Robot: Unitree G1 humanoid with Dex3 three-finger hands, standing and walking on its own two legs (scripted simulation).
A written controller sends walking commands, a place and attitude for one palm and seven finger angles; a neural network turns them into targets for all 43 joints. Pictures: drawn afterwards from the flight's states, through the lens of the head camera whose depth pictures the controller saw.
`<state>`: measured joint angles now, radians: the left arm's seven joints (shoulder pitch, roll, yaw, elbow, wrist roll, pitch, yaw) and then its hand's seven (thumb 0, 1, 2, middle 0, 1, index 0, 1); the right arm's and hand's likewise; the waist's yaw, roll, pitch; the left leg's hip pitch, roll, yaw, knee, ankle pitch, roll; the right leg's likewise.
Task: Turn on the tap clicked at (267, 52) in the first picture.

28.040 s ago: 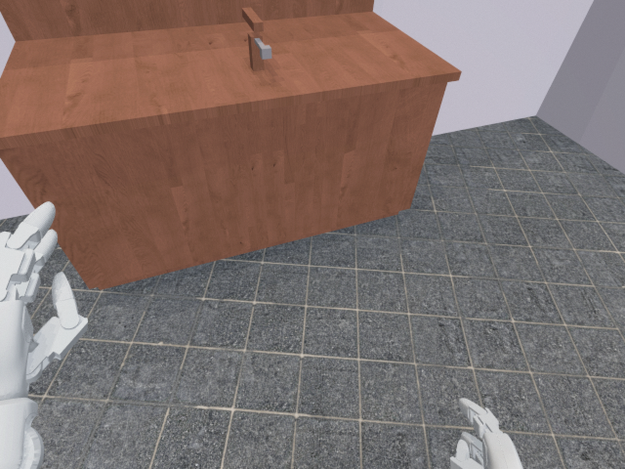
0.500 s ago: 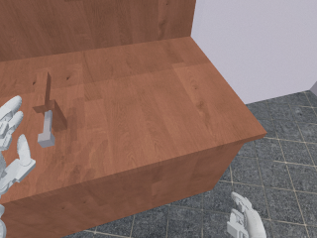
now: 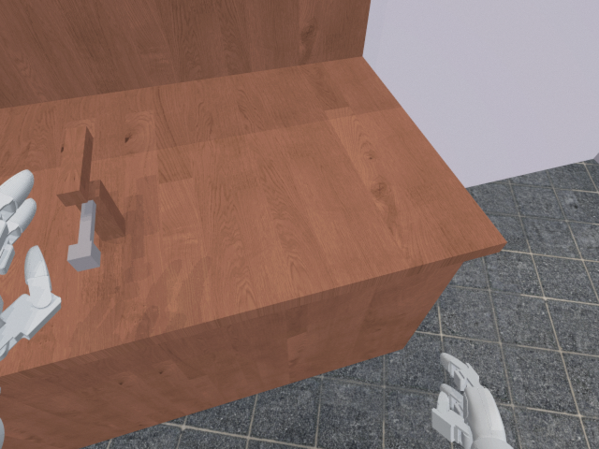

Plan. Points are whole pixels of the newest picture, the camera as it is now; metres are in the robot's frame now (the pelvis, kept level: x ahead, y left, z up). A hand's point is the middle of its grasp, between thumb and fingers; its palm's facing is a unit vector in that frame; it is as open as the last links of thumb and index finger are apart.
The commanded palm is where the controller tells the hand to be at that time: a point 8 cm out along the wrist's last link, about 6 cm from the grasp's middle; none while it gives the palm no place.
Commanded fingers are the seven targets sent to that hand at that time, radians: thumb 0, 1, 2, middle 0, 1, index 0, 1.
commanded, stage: come to a stop and stand still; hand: left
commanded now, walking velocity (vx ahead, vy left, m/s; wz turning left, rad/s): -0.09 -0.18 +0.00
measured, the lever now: (84, 256) +0.33 +0.31 +0.06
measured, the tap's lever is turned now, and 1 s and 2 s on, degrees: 0 0 0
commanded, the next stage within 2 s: look again from close up in 1.04 s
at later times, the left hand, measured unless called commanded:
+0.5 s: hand (13, 293) +0.23 +0.28 +0.17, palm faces +0.37 -0.84 -0.39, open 7.4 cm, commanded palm +0.17 +0.32 +0.18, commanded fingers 0.00 0.90 0.90 -0.20 -0.30 -0.20 -0.30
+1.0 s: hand out of the picture +0.24 +0.32 +0.18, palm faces +0.37 -0.82 -0.44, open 7.4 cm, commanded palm +0.17 +0.35 +0.18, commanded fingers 0.00 0.90 0.90 -0.20 -0.30 -0.20 -0.30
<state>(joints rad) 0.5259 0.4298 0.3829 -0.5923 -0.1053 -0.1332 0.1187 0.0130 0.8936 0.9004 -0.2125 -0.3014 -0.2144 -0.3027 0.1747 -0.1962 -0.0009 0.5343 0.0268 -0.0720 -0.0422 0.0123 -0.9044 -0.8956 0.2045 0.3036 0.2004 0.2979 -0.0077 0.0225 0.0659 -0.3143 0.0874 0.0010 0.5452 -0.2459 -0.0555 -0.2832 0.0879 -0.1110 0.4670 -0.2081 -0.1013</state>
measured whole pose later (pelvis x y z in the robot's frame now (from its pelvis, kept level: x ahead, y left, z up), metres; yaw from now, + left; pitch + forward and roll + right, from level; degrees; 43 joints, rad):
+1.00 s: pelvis +0.02 +0.06 +0.01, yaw +2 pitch +0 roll -1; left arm 0.36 0.46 0.32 -0.47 -0.04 -0.14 0.12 0.02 0.89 0.90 -0.21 -0.30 -0.21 -0.30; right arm 0.23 -0.21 0.06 0.50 0.06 -0.06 -0.09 0.01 -0.90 -0.90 0.20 0.30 0.20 0.30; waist 0.03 0.00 0.05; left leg -0.22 -0.02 0.00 0.46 -0.23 0.04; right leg -0.18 0.00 -0.08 0.39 -0.21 0.01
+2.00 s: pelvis -0.04 +0.04 -0.01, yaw -2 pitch +0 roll -1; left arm 0.38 0.44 0.38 -0.52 -0.13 -0.25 0.05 0.01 0.89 0.90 -0.21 -0.30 -0.21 -0.30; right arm 0.20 -0.18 0.01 0.55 0.03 -0.15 0.06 0.01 -0.90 -0.90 0.21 0.30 0.20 0.30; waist 0.00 -0.05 0.11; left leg -0.38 0.05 0.05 0.60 -0.22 0.00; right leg -0.32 0.01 -0.10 0.56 -0.24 -0.03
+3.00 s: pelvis -0.02 +0.02 +0.00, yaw -4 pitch -2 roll -2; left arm 0.45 0.41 0.37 -0.56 -0.10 -0.10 0.04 0.01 0.89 0.90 -0.21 -0.30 -0.21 -0.30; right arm 0.20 -0.20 0.04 0.52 0.03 -0.08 -0.01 0.01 -0.90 -0.90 0.20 0.30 0.20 0.30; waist 0.01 -0.01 0.08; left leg -0.30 0.11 0.04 0.60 -0.27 -0.04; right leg -0.22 0.07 -0.10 0.50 -0.25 -0.06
